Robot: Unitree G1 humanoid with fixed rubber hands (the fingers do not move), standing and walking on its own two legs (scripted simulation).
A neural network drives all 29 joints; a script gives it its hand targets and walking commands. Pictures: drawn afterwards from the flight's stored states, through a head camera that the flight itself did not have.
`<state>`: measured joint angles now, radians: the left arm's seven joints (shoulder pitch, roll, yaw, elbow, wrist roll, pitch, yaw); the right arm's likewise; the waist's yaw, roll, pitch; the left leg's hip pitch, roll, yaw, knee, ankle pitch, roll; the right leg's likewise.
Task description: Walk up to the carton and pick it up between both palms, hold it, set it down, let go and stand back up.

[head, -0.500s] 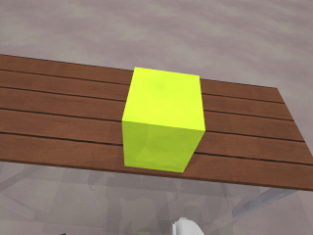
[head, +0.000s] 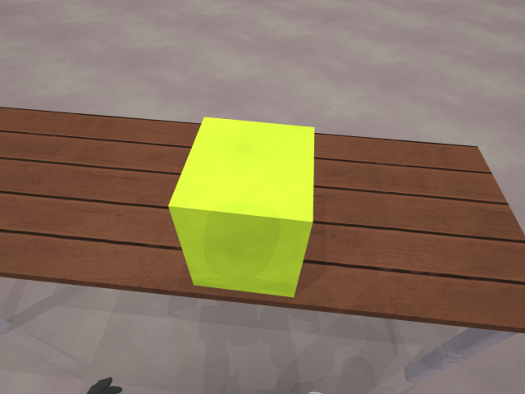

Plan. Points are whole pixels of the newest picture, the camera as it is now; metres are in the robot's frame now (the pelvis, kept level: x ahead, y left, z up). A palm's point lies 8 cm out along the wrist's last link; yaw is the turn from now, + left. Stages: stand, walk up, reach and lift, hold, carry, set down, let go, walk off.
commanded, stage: walk up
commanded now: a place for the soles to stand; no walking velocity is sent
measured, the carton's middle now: (250, 210) +0.43 +0.05 +0.01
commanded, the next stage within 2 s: reach and lift in 1.32 s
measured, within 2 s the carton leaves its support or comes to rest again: neither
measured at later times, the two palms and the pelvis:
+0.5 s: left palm out of the picture +0.07 +0.27 -0.09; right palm out of the picture +0.08 -0.25 -0.10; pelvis +0.01 +0.01 +0.01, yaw +0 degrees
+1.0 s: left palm out of the picture +0.11 +0.29 -0.09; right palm out of the picture +0.10 -0.25 -0.10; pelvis +0.03 +0.02 +0.01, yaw -1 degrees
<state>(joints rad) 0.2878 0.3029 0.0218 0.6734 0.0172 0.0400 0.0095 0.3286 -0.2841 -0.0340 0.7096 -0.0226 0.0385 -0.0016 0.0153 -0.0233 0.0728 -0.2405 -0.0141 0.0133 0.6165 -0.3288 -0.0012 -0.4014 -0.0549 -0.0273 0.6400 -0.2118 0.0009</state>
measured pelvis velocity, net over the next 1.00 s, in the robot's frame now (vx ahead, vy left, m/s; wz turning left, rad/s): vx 0.03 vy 0.02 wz -0.02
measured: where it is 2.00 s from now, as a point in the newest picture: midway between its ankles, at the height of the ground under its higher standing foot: outside the picture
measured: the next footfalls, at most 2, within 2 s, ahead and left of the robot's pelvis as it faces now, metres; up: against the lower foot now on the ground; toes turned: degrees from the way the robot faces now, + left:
none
